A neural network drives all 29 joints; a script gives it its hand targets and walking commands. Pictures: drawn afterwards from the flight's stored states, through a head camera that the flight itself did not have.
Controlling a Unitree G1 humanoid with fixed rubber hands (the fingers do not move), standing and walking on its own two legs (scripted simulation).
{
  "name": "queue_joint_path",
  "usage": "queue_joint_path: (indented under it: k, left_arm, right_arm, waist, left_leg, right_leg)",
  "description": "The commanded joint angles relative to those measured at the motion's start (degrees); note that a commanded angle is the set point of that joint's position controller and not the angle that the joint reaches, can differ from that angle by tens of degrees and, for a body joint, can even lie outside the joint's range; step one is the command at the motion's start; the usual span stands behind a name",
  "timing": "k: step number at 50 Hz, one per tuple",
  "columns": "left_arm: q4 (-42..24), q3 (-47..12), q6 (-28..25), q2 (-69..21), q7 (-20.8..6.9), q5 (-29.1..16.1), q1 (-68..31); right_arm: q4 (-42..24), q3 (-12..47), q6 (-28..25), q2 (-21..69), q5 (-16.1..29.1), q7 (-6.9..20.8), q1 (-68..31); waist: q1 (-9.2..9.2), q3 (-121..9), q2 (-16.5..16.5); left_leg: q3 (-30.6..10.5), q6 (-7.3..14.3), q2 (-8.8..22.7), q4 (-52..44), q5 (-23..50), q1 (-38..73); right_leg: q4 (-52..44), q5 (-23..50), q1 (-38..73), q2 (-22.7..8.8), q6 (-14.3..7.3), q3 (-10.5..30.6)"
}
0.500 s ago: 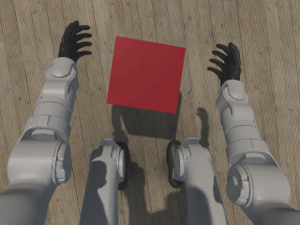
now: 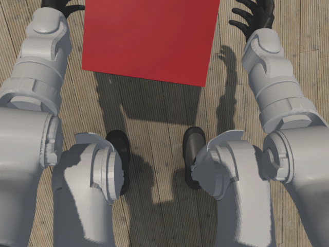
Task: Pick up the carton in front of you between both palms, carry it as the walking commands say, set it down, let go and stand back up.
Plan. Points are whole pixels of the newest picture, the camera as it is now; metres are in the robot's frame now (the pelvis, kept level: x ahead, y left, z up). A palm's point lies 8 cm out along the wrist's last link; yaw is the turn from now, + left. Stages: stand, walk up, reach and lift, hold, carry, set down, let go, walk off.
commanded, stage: reach and lift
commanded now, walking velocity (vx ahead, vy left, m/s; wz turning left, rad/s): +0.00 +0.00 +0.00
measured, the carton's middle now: (150, 32) +0.51 +0.04 -0.25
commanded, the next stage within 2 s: none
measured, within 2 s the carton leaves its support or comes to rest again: leaves its support in 0.82 s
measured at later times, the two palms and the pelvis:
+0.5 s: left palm (67, 8) +0.53 +0.19 -0.18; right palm (239, 24) +0.52 -0.13 -0.17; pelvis +0.00 +0.00 +0.00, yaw +1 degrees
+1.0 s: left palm (50, 7) +0.51 +0.18 -0.11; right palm (254, 21) +0.51 -0.12 -0.09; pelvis +0.00 +0.00 +0.01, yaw +3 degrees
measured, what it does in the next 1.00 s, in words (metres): stands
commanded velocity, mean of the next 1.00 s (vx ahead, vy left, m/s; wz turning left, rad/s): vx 0.00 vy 0.00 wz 0.00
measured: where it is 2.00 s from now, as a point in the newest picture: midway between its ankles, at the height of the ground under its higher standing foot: (158, 170)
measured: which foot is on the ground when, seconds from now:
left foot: down 0.00-1.00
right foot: down 0.00-1.00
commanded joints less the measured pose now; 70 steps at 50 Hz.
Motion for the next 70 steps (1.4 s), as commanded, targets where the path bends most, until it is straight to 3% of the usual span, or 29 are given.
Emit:
queue_joint_path:
  k: [1,7,14,22,26,29,32,36,39,44,46,47,49,52,57,60,61,70]
  left_arm:
    - [-7.3,-0.3,-2.1,6.9,0.9,-0.5,-14.7]
    - [-12.9,-1.1,-1.7,3.9,1.5,-1.3,-12.1]
    - [-5.3,-0.1,-1.3,0.6,0.4,-0.3,-8.9]
    - [-4.2,-2.9,-2.5,-4.8,1.1,-0.5,-13.8]
    - [-4.2,-6.1,-2.8,-12.1,0.7,-1.6,-16.4]
    - [-6.7,-10.9,-2.4,-30.4,-2.7,-1.8,-25.0]
    - [-8.1,-11.1,-0.5,-44.9,-6.3,-0.1,-29.3]
    - [-11.9,-10.3,1.3,-55.4,-8.4,1.5,-30.6]
    - [-17.7,-12.9,1.8,-61.6,-8.5,-0.8,-32.0]
    - [-34.6,-17.0,4.3,-68.9,-6.9,-2.5,-32.9]
    - [-39.5,-16.8,6.3,-71.0,-6.7,-1.0,-30.3]
    - [-40.3,-16.3,7.4,-72.4,-6.9,0.2,-28.6]
    - [-40.8,-15.0,9.7,-75.1,-7.9,2.4,-25.5]
    - [-36.0,-11.4,12.7,-78.5,-10.0,6.0,-20.3]
    - [-24.4,-2.3,15.6,-81.5,-13.7,13.2,-14.8]
    - [-22.5,0.6,16.1,-82.0,-14.2,16.2,-11.9]
    - [-23.7,1.4,15.9,-81.8,-14.5,16.3,-12.8]
    - [-33.4,-6.1,17.1,-85.0,-14.5,14.4,-9.0]
  right_arm:
    - [-3.6,1.9,-1.9,-0.5,2.9,0.6,-6.8]
    - [-6.4,3.1,-2.6,0.2,4.2,-0.1,-2.8]
    - [-3.0,-0.6,-2.7,-0.8,-1.0,0.3,-4.1]
    - [-3.1,2.3,-3.7,6.5,-0.1,0.0,-8.6]
    - [-0.6,1.0,-4.2,10.3,-2.5,-0.2,-8.7]
    - [-1.1,4.0,-4.0,27.4,-3.9,3.3,-18.4]
    - [-2.3,3.7,-2.2,40.3,-7.0,7.8,-25.5]
    - [-6.9,4.1,-0.2,50.1,-8.1,10.6,-29.3]
    - [-12.4,7.2,0.5,56.0,-5.4,11.5,-31.1]
    - [-26.8,14.2,3.9,64.6,-2.0,12.1,-32.3]
    - [-33.7,17.1,5.9,66.2,-2.4,12.7,-33.8]
    - [-35.6,18.1,6.8,67.0,-3.0,13.2,-34.0]
    - [-37.7,19.4,9.0,69.8,-4.6,14.0,-32.5]
    - [-33.8,16.7,11.6,71.6,-8.7,14.7,-27.8]
    - [-22.2,4.7,14.8,72.0,-19.2,15.6,-19.8]
    - [-21.9,3.5,15.1,74.3,-21.3,15.5,-18.8]
    - [-22.1,3.4,15.5,74.3,-21.6,16.1,-18.4]
    - [-28.4,14.1,16.9,81.0,-16.9,17.2,-13.6]
  waist:
    - [4.02,-71.2,9.6]
    - [3.89,-76.7,10.4]
    - [1.47,-60.5,7.4]
    - [2.85,-61.7,6.1]
    - [0.13,-61.2,7.3]
    - [-0.70,-61.1,8.6]
    - [-0.45,-60.2,9.3]
    - [0.10,-65.4,9.5]
    - [0.28,-77.4,9.9]
    - [2.45,-100.2,11.9]
    - [3.78,-104.3,10.7]
    - [4.28,-103.3,10.1]
    - [4.64,-100.1,7.9]
    - [3.73,-88.0,6.5]
    - [0.16,-72.6,6.6]
    - [1.53,-74.5,6.3]
    - [0.84,-76.2,5.5]
    - [4.15,-88.2,3.8]
  left_leg:
    - [-0.4,-0.7,-0.2,-9.7,15.4,41.1]
    - [0.1,-0.9,-1.1,-8.3,20.7,47.6]
    - [-1.2,-0.8,-1.3,-10.5,12.4,34.0]
    - [-0.8,0.0,-2.0,-11.6,11.5,32.6]
    - [-1.0,-0.4,-2.8,-12.0,10.9,32.5]
    - [-1.2,-0.3,-3.8,-11.8,11.7,32.5]
    - [-0.2,-0.7,-5.1,-11.1,9.9,31.1]
    - [1.5,-0.8,-6.2,-9.9,11.3,34.8]
    - [2.6,-0.9,-6.8,-9.1,16.6,41.7]
    - [3.6,-1.3,-8.2,-9.5,27.4,59.9]
    - [4.2,-1.1,-8.7,-10.9,26.8,63.0]
    - [4.7,-0.8,-9.0,-12.3,22.4,60.2]
    - [5.0,-0.8,-9.5,-13.8,21.3,58.5]
    - [5.4,-0.8,-9.8,-17.7,11.5,49.0]
    - [4.3,-0.7,-9.8,-24.2,0.5,39.2]
    - [4.9,-0.9,-10.1,-26.8,2.2,40.4]
    - [4.9,-0.7,-10.2,-27.1,3.1,41.5]
    - [5.3,-0.8,-10.8,-33.1,11.3,54.7]
  right_leg:
    - [-5.5,13.8,31.2,1.0,1.3,-2.0]
    - [-5.2,16.0,29.6,2.2,1.1,-3.0]
    - [-6.4,10.0,23.5,1.6,1.2,-2.3]
    - [-7.2,10.8,28.7,2.5,0.9,-1.5]
    - [-7.5,11.3,29.6,3.3,0.4,-1.9]
    - [-6.7,11.8,27.1,4.4,-0.1,-2.1]
    - [-5.6,9.9,25.1,5.4,-0.5,-2.6]
    - [-4.9,9.9,25.2,6.5,-0.8,-4.3]
    - [-4.1,14.3,30.0,7.2,-0.8,-5.5]
    - [-4.7,19.8,34.6,8.7,-0.3,-6.5]
    - [-6.3,18.0,35.4,9.2,0.1,-6.7]
    - [-7.4,15.3,36.9,9.1,0.1,-6.6]
    - [-9.7,13.2,35.5,9.6,0.3,-6.5]
    - [-13.7,5.7,33.6,9.7,-0.1,-6.2]
    - [-20.5,-1.6,30.4,9.1,-1.4,-4.8]
    - [-23.4,-0.1,33.9,9.1,-1.3,-4.1]
    - [-24.6,0.8,35.7,9.3,-1.2,-3.6]
    - [-30.9,7.7,48.1,9.8,0.1,-2.7]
